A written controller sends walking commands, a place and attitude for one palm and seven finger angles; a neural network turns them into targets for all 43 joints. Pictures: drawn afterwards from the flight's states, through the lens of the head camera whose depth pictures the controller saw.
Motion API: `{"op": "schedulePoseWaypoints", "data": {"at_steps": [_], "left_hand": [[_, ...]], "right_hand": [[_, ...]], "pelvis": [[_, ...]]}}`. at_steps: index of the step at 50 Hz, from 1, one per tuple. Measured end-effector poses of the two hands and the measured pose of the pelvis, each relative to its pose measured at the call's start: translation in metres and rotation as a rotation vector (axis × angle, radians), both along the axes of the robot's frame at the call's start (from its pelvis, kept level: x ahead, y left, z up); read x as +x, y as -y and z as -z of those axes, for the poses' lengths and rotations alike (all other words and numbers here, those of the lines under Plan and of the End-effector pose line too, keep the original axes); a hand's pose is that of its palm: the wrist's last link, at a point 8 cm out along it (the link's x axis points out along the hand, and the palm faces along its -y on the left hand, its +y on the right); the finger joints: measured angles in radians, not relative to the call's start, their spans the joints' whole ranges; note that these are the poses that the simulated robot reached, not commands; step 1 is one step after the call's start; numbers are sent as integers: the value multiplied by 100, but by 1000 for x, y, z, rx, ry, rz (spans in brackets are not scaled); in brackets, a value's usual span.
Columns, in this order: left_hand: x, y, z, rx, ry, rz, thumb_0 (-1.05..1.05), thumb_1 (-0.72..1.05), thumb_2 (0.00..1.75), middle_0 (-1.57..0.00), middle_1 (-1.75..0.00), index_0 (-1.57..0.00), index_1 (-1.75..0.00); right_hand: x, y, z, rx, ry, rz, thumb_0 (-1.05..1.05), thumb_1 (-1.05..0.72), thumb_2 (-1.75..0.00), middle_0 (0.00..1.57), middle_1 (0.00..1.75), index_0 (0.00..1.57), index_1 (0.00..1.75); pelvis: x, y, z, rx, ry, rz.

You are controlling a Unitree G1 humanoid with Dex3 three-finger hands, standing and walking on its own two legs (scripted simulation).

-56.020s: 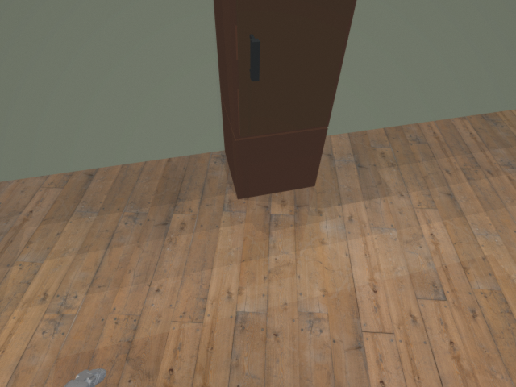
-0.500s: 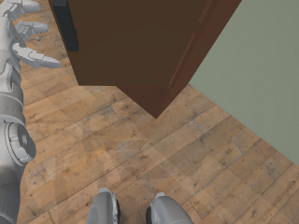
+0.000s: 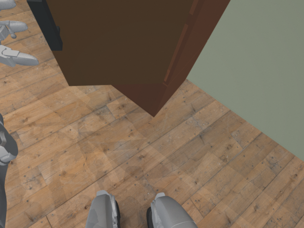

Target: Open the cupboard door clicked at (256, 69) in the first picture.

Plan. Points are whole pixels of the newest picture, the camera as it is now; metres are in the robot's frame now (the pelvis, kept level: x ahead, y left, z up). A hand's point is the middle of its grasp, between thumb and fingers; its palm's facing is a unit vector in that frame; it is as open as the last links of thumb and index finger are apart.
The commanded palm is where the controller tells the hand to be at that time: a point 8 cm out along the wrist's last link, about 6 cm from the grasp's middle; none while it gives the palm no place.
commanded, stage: slide the fingers in behind the handle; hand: left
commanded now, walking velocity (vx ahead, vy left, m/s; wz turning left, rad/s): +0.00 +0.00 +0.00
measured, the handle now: (48, 17) +0.61 +0.18 +0.09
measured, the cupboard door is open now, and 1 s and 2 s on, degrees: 44 44 44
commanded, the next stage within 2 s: close the thumb around the handle in 1.62 s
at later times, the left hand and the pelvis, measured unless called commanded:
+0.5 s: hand (29, 35) +0.55 +0.21 +0.10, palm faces +0.01 -1.00 -0.01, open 14.0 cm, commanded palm +0.53 +0.24 +0.09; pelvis +0.01 +0.00 +0.00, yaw +1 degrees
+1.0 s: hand (50, 36) +0.55 +0.17 +0.10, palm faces +0.01 -1.00 +0.00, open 14.0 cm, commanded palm +0.53 +0.21 +0.09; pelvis +0.01 +0.00 +0.00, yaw +1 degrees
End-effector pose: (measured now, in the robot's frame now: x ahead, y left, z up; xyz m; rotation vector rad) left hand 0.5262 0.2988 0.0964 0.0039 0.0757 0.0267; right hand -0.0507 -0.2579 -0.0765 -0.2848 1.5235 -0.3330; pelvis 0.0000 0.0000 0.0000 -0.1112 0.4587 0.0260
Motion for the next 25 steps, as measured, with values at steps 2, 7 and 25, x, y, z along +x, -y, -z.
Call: {"op": "schedulePoseWaypoints", "data": {"at_steps": [2, 7, 25], "left_hand": [[-1, -2, -1, 5, 17, -5, -1, -50, 30, -30, -120, -30, -119], [-3, 1, -8, 17, 67, 12, -1, -50, 30, -30, -120, -30, -119], [0, 32, -2, 4, 39, 14, -1, -50, 30, -30, -120, -30, -119]], "right_hand": [[4, 2, 0, -6, 9, -5, 0, -91, -90, 20, 30, 20, 30], [19, 6, 0, -6, 27, -25, 0, -91, -90, 20, 30, 20, 30], [46, 0, 9, 41, 100, -47, 0, -91, -90, 20, 30, 20, 30]], "pelvis": [[1, 0, 0, 0, 0, -1], [4, 1, -2, 1, 4, -8], [8, 0, -3, 11, 19, -10]]}}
